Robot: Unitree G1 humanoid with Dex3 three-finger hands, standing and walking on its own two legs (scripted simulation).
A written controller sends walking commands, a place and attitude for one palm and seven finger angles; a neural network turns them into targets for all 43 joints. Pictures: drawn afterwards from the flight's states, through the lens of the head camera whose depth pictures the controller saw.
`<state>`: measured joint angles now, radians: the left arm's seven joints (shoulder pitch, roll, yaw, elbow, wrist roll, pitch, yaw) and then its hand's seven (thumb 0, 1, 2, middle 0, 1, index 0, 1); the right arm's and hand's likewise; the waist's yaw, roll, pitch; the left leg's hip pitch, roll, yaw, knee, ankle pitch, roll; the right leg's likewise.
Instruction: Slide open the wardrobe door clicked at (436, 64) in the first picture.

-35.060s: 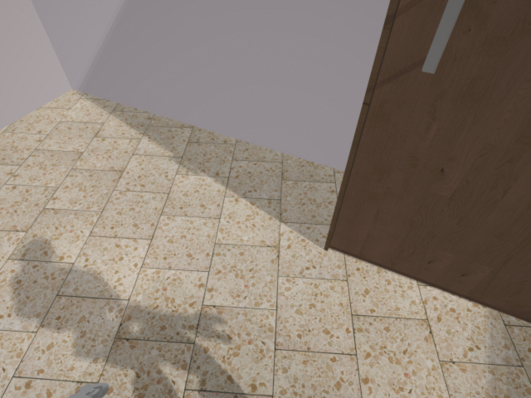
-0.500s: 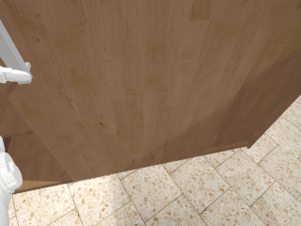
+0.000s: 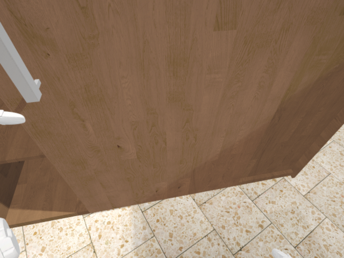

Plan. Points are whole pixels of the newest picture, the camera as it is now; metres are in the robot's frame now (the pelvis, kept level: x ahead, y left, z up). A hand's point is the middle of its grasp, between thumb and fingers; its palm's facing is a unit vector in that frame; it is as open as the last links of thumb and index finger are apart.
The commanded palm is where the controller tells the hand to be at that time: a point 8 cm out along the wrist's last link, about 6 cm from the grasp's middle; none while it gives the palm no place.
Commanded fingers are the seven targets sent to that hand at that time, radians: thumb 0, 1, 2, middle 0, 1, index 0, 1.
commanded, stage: slip the hand off the handle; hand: left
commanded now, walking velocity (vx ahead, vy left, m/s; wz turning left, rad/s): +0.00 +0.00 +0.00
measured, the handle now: (14, 54) +0.46 +0.35 +0.25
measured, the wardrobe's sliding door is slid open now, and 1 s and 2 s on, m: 0.45 0.45 0.45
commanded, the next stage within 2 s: draw the hand back to the body in 0.30 s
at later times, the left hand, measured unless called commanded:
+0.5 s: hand out of the picture +0.31 +0.36 +0.22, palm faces +0.44 -0.89 -0.11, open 14.7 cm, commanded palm +0.25 +0.40 +0.22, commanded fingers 0.00 -0.55 0.20 -0.25 -1.15 -0.25 -1.15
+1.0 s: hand out of the picture +0.23 +0.33 +0.19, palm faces +0.38 -0.90 -0.19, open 14.3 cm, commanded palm +0.18 +0.37 +0.21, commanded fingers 0.00 -0.19 0.38 -0.24 -0.94 -0.24 -0.94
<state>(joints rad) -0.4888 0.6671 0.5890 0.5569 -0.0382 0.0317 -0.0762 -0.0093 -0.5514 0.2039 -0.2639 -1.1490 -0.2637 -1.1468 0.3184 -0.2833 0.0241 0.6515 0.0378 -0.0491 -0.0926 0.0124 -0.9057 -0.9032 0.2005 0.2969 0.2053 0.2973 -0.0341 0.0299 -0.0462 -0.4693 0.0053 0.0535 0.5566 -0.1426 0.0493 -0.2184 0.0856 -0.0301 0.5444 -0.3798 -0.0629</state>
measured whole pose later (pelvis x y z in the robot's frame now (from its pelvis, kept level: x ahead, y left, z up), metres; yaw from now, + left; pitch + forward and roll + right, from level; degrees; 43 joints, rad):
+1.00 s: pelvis -0.02 +0.02 +0.01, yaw +3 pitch -4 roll -2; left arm -0.03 0.47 0.41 -0.07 -0.23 0.22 -0.13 -0.01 -0.47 0.25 -0.26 -1.10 -0.25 -1.09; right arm 0.13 -0.25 0.10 0.60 0.06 -0.18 -0.11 0.02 -0.90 -0.90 0.20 0.30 0.20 0.30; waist 0.08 0.06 -0.01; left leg -0.31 -0.04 0.03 0.47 -0.09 0.07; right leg -0.05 0.05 -0.06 0.45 -0.33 -0.03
